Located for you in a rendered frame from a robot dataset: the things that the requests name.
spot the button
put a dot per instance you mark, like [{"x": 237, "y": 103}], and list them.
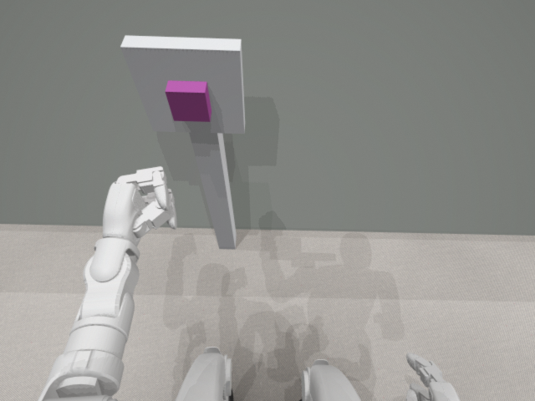
[{"x": 189, "y": 100}]

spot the panel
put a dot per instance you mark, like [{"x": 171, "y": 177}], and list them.
[{"x": 153, "y": 61}]

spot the right robot thigh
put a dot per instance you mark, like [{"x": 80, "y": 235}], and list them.
[{"x": 326, "y": 383}]

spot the right robot hand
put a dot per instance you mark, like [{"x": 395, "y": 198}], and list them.
[{"x": 431, "y": 377}]

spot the left robot hand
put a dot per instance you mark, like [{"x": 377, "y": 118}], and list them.
[{"x": 124, "y": 204}]

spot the left robot thigh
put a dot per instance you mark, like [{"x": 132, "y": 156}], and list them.
[{"x": 208, "y": 379}]

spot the robot left forearm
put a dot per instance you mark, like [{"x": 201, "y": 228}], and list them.
[{"x": 91, "y": 363}]

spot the robot thigh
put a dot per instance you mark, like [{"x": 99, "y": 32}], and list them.
[
  {"x": 208, "y": 379},
  {"x": 326, "y": 383}
]

